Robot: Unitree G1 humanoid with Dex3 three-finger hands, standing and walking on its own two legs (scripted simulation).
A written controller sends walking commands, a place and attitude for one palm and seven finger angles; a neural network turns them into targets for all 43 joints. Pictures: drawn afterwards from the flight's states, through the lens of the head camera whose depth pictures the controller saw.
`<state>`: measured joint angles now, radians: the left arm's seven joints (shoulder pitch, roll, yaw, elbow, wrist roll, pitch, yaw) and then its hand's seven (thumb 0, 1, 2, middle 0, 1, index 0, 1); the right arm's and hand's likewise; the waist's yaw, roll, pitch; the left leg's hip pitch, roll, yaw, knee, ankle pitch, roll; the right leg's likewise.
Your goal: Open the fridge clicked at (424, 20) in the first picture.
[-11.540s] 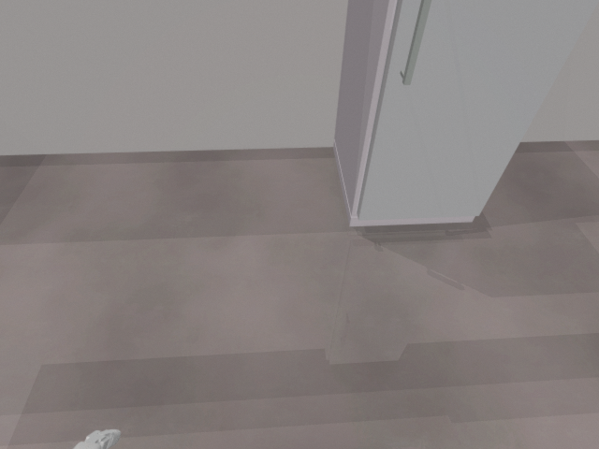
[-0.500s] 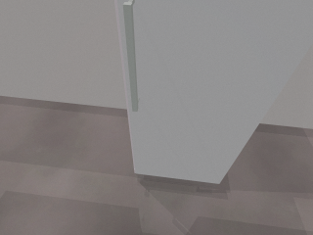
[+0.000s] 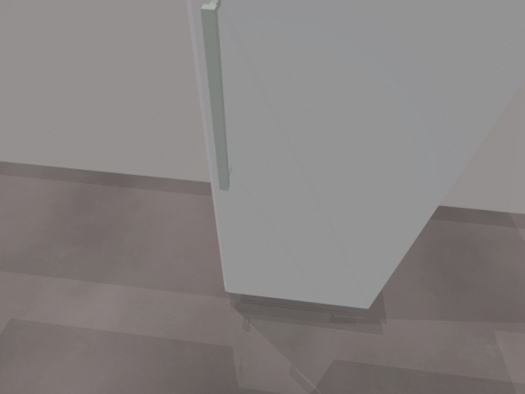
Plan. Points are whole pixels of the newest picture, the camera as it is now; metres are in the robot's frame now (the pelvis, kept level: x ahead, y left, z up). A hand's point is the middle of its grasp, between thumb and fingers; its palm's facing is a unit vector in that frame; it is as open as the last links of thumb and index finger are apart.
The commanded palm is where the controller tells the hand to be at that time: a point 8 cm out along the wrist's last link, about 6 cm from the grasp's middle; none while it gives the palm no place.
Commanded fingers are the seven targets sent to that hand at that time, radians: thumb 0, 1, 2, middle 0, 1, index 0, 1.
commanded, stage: look again from close up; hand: left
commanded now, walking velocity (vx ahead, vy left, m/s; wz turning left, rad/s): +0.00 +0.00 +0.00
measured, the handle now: (221, 111) +0.55 +0.12 +0.15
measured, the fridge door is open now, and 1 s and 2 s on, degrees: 0 0 0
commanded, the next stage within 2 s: shuffle to correct the standing spot in 0.34 s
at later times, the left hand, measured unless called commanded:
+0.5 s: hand out of the picture -0.01 +0.14 -0.18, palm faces +0.06 -0.99 -0.14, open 7.3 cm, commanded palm none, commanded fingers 0.00 0.90 0.90 -0.20 -0.30 -0.20 -0.30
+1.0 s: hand out of the picture +0.03 +0.13 -0.19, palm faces +0.09 -0.99 -0.11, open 7.4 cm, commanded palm none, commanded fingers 0.00 0.90 0.90 -0.20 -0.30 -0.20 -0.30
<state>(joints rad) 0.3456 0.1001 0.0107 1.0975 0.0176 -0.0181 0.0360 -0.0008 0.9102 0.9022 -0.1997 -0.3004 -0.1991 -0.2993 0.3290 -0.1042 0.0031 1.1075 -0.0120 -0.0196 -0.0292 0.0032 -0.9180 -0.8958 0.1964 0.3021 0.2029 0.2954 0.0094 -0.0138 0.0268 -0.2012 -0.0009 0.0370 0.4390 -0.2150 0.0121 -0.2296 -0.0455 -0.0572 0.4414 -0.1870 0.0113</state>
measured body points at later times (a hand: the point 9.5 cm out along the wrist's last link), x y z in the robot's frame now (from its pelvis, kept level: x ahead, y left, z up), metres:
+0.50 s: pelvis +0.01 -0.01 +0.00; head +0.01 -0.01 +0.45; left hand -0.01 +0.19 -0.16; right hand -0.01 -0.21 -0.16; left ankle +0.01 +0.11 -0.74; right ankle +0.03 -0.13 -0.74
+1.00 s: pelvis +0.09 -0.01 -0.01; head +0.11 +0.02 +0.44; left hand +0.03 +0.19 -0.18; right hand +0.08 -0.21 -0.16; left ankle +0.04 +0.09 -0.74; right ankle +0.07 -0.12 -0.74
